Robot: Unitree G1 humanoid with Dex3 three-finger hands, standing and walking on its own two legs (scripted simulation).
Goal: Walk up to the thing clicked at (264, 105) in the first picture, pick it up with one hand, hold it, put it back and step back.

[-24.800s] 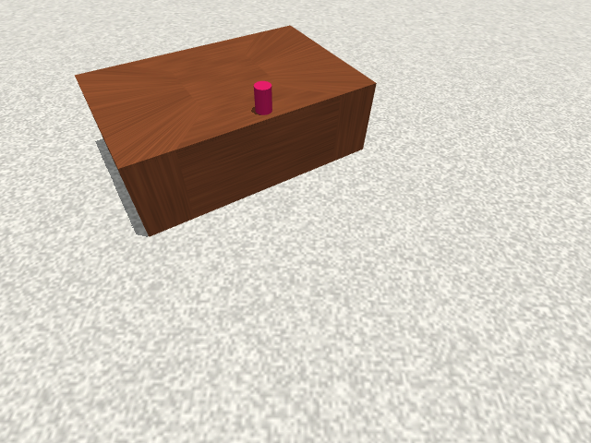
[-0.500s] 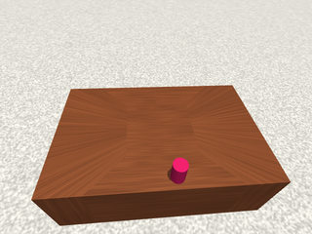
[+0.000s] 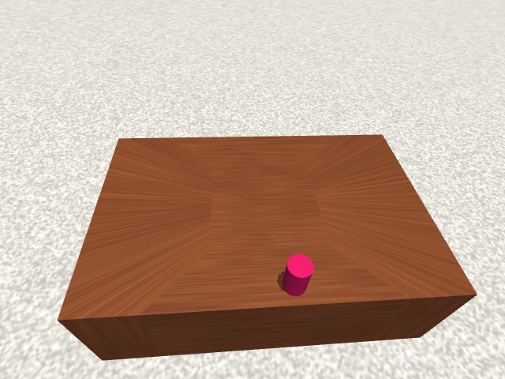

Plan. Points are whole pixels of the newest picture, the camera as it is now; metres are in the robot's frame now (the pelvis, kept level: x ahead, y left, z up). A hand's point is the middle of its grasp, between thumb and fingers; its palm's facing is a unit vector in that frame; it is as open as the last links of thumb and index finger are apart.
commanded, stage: home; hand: right
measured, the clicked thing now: (297, 275) +0.46 -0.13 -0.33
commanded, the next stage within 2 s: stand in 0.34 s
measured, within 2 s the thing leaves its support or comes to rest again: neither
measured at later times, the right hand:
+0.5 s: hand out of the picture +0.08 -0.24 -0.15, palm faces -0.02 +0.93 -0.36, open 17.4 cm
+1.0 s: hand out of the picture +0.09 -0.24 -0.15, palm faces -0.03 +0.94 -0.35, open 8.0 cm
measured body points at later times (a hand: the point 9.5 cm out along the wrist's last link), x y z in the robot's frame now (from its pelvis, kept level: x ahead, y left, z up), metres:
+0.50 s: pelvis +0.01 +0.01 +0.00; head +0.01 +0.02 +0.45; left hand +0.08 +0.30 -0.14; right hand +0.09 -0.29 -0.13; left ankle +0.02 +0.12 -0.75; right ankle +0.02 -0.13 -0.75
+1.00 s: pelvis +0.01 +0.01 +0.00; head +0.01 +0.02 +0.45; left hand +0.09 +0.31 -0.13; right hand +0.09 -0.29 -0.13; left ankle +0.02 +0.12 -0.75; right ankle +0.02 -0.13 -0.75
